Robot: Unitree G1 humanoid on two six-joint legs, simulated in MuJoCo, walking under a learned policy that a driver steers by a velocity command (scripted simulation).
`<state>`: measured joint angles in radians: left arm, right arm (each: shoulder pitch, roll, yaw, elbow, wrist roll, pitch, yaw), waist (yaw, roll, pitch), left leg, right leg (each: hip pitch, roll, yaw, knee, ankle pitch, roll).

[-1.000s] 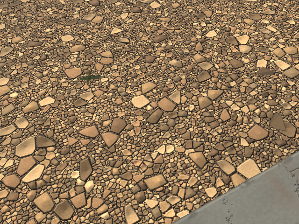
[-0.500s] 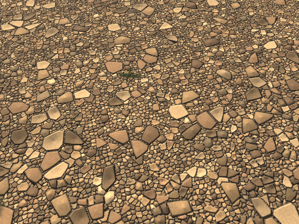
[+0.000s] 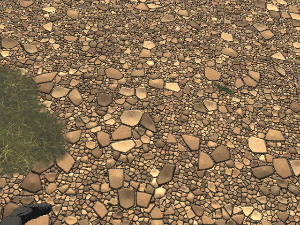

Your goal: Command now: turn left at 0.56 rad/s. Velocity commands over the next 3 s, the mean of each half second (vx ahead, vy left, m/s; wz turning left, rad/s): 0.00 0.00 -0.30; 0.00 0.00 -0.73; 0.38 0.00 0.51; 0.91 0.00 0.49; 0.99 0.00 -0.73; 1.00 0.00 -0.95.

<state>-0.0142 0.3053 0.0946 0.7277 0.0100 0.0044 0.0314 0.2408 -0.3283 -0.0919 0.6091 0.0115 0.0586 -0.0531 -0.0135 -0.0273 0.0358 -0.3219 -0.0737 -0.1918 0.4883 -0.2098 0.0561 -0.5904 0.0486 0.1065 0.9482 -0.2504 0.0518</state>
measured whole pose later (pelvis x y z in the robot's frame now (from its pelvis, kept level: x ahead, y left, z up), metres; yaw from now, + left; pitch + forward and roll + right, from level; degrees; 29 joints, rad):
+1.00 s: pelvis -0.01 +0.00 +0.00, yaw -36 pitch +2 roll +1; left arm 0.09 0.29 0.06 0.60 -0.01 0.09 0.01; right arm 0.20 -0.30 -0.08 0.69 0.02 0.03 0.01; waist -0.05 -0.01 0.07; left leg -0.23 0.09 0.21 0.45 -0.25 0.00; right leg -0.33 -0.05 -0.01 0.58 -0.30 0.04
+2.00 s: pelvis +0.50 +0.03 -0.17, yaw -3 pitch +1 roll +1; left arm 0.12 0.21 0.02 0.71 -0.03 -0.07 -0.01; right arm 0.45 -0.15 -0.02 0.94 -0.03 -0.12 -0.01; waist -0.04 -0.05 0.00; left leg -0.06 -0.10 0.13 0.56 -0.53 0.10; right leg -0.87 -0.10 0.06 1.13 0.00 -0.01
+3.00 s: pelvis +1.37 -0.21 -0.18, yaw -56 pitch +1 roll +3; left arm 0.00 0.28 0.03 0.53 -0.04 -0.04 -0.08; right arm 0.48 -0.28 -0.05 0.87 -0.01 -0.08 -0.04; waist -0.09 -0.04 0.05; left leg 0.24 0.00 0.24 0.46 -0.48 -0.06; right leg -0.66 0.01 -0.12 0.73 -0.03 -0.16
